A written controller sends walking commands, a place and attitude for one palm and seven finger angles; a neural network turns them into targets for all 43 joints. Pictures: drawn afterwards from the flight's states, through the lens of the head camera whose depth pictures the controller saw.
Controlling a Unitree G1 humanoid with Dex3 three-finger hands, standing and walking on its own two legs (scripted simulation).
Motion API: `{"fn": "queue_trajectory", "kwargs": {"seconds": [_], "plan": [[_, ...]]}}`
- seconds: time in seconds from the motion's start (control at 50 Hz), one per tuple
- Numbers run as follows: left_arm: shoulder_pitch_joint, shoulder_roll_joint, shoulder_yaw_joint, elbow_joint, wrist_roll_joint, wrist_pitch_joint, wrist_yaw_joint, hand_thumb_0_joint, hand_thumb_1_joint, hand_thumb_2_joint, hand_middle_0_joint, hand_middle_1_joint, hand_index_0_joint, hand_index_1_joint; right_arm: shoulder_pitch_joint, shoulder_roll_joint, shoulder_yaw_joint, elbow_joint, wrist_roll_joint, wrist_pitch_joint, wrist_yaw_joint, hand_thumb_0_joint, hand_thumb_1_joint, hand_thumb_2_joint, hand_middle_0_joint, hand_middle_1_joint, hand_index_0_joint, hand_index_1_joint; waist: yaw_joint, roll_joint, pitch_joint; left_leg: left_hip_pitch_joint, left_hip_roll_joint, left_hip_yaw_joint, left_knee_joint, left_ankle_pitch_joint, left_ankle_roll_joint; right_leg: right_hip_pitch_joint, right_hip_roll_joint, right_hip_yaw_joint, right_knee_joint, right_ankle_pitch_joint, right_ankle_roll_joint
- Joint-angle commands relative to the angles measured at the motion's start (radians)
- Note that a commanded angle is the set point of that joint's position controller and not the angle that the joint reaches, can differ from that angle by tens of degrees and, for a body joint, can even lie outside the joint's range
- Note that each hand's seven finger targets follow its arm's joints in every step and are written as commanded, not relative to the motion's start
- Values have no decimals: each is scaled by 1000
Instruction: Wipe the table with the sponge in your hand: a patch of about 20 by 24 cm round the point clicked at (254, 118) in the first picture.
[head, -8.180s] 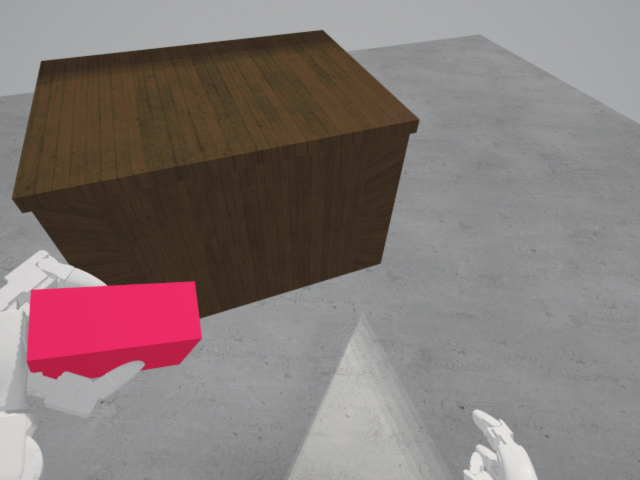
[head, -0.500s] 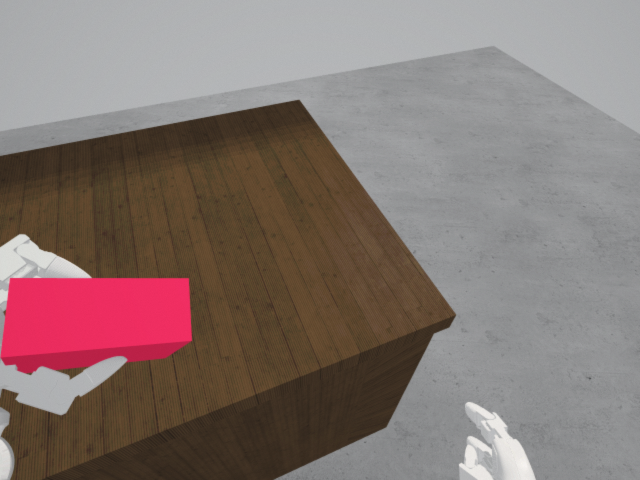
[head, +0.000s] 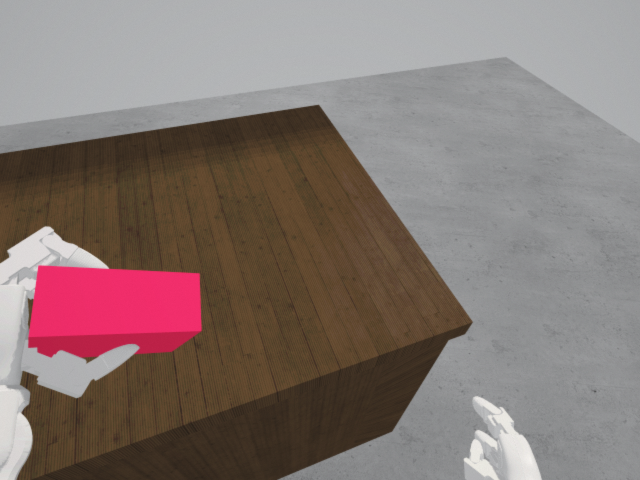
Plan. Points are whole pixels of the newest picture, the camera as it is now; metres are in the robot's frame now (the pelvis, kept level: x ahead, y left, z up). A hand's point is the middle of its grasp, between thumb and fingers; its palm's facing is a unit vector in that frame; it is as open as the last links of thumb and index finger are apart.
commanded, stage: come to a stop and stand still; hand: left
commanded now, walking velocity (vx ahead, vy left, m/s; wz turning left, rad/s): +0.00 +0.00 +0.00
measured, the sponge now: (141, 315) +0.24 +0.21 +0.13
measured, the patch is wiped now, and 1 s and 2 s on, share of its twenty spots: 0.00 0.00 0.00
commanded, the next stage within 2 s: look again from close up in 0.76 s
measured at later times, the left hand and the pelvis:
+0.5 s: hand (61, 294) +0.24 +0.28 +0.16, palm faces +0.38 -0.84 -0.38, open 10.0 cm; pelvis +0.01 +0.03 +0.00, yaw -1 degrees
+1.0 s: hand (72, 294) +0.24 +0.27 +0.15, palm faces +0.36 -0.85 -0.38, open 10.0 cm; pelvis +0.02 +0.02 +0.00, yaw +0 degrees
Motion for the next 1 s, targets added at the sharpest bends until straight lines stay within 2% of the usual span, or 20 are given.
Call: {"fn": "queue_trajectory", "kwargs": {"seconds": [0.0, 0.02, 0.08, 0.1, 0.14, 0.18, 0.2, 0.22, 0.3, 0.42, 0.5, 0.52, 0.58, 0.6, 0.62, 0.7, 0.72, 0.8, 0.82, 0.98], "plan": [[-274, 118, 131, 117, -43, -128, -16, 0, 100, 1300, -1200, -1600, -1200, -1600, -71, -117, -69, -145, 27, -79, 24, 0, -900, -900, 200, 300, 200, 300, 5, 180, -204, 111, 49, -35, -19, 109, -14, -14, -105, 157, 1, 32, -51], [-300, 129, 91, -33, -47, -154, -24, 0, 100, 1300, -1200, -1600, -1200, -1600, -44, -119, -60, -156, 26, -86, 34, 0, -900, -900, 200, 300, 200, 300, -2, 193, -200, 37, 68, -35, -12, 51, -10, 33, -116, 163, 2, 37, -29], [-92, 125, 59, -160, -60, -182, -17, 0, 100, 1300, -1200, -1600, -1200, -1600, -82, -125, -51, -165, 24, -101, 62, 0, -900, -900, 200, 300, 200, 300, 14, 34, -114, -41, 55, -57, -51, -93, -8, 30, -111, 166, -47, -127, -15], [-35, 112, 63, -160, -63, -179, -11, 0, 100, 1300, -1200, -1600, -1200, -1600, -112, -121, -45, -162, 29, -103, 64, 0, -900, -900, 200, 300, 200, 300, 11, 42, -90, -34, 61, -62, -75, -135, -7, -5, -95, 150, -52, -168, -18], [-53, 169, 114, -168, -58, -189, -6, 0, 100, 1300, -1200, -1600, -1200, -1600, -97, -130, -41, -166, 24, -104, 54, 0, -900, -900, 200, 300, 200, 300, 11, -42, -55, -94, 63, -84, -111, -223, -5, -13, -78, 127, -65, -249, -5], [-61, 209, 171, -145, -59, -200, -2, 0, 100, 1300, -1200, -1600, -1200, -1600, -90, -128, -40, -165, 22, -109, 38, 0, -900, -900, 200, 300, 200, 300, 9, -64, -46, -106, 65, -90, -119, -245, 0, -19, -76, 124, -70, -267, 1], [-95, 254, 222, -176, -55, -206, 6, 0, 100, 1300, -1200, -1600, -1200, -1600, -110, -131, -38, -160, 24, -108, 32, 0, -900, -900, 200, 300, 200, 300, 5, -7, -55, -95, 71, -98, -136, -247, 1, -16, -66, 112, -53, -243, 2], [-102, 223, 203, -162, -57, -215, 1, 0, 100, 1300, -1200, -1600, -1200, -1600, -95, -126, -37, -161, 19, -107, 25, 0, -900, -900, 200, 300, 200, 300, 2, 13, -69, -116, 80, -109, -146, -257, 9, 22, -66, 94, -29, -205, 4], [-139, 226, 207, -246, -53, -235, 0, 0, 100, 1300, -1200, -1600, -1200, -1600, -99, -118, -36, -155, 19, -131, 21, 0, -900, -900, 200, 300, 200, 300, -1, 121, -129, -63, 90, -113, -129, -131, 7, 84, -65, 77, 37, -29, 0], [-60, 128, 113, -230, -56, -214, -1, 0, 100, 1300, -1200, -1600, -1200, -1600, -72, -126, -40, -128, 10, -139, 36, 0, -900, -900, 200, 300, 200, 300, -2, 74, -162, 41, 84, -91, -58, 192, -21, 70, -71, 57, 26, 137, 1], [-60, 161, 143, -244, -48, -196, 8, 0, 100, 1300, -1200, -1600, -1200, -1600, -92, -125, -44, -131, 14, -123, 37, 0, -900, -900, 200, 300, 200, 300, -5, 101, -162, 64, 96, -89, -52, 304, -45, 67, -67, 55, 47, 167, 2], [-60, 128, 112, -225, -53, -196, 2, 0, 100, 1300, -1200, -1600, -1200, -1600, -78, -127, -42, -132, 9, -112, 36, 0, -900, -900, 200, 300, 200, 300, -7, 88, -152, 44, 101, -94, -60, 291, -43, 65, -65, 42, 42, 146, 4], [-57, 153, 138, -241, -57, -188, 4, 0, 100, 1300, -1200, -1600, -1200, -1600, -79, -126, -48, -149, 12, -95, 31, 0, -900, -900, 200, 300, 200, 300, -9, 63, -156, 44, 105, -94, -54, 276, -45, 78, -74, 59, 37, 166, 0], [-68, 172, 157, -273, -52, -186, 10, 0, 100, 1300, -1200, -1600, -1200, -1600, -104, -122, -43, -148, 14, -92, 29, 0, -900, -900, 200, 300, 200, 300, -9, 108, -163, 63, 98, -87, -58, 302, -55, 70, -64, 55, 45, 168, -1], [-64, 147, 131, -259, -60, -188, 4, 0, 100, 1300, -1200, -1600, -1200, -1600, -92, -123, -39, -151, 7, -84, 28, 0, -900, -900, 200, 300, 200, 300, -8, 108, -158, 43, 103, -90, -67, 290, -51, 73, -63, 40, 40, 151, 2], [-47, 169, 155, -288, -58, -177, 11, 0, 100, 1300, -1200, -1600, -1200, -1600, -107, -119, -40, -166, 13, -79, 24, 0, -900, -900, 200, 300, 200, 300, -10, 100, -175, 71, 99, -88, -55, 324, -61, 83, -64, 47, 40, 186, -2], [-50, 135, 117, -278, -64, -179, 4, 0, 100, 1300, -1200, -1600, -1200, -1600, -92, -124, -37, -164, 7, -73, 24, 0, -900, -900, 200, 300, 200, 300, -11, 105, -168, 62, 102, -87, -63, 325, -58, 74, -62, 36, 35, 171, 1], [-49, 161, 143, -288, -57, -168, 14, 0, 100, 1300, -1200, -1600, -1200, -1600, -106, -125, -42, -167, 13, -72, 21, 0, -900, -900, 200, 300, 200, 300, -12, 111, -177, 75, 102, -87, -59, 328, -65, 84, -64, 46, 35, 180, 0], [-39, 128, 109, -258, -64, -169, 7, 0, 100, 1300, -1200, -1600, -1200, -1600, -91, -127, -39, -164, 7, -65, 21, 0, -900, -900, 200, 300, 200, 300, -11, 100, -169, 55, 103, -86, -68, 293, -57, 85, -66, 36, 24, 160, 2], [-41, 155, 126, -260, -61, -163, 16, 0, 100, 1300, -1200, -1600, -1200, -1600, -94, -130, -47, -168, 13, -63, 13, 0, -900, -900, 200, 300, 200, 300, -12, 66, -155, 19, 93, -93, -75, 174, -41, 109, -82, 58, 4, 158, 0]]}}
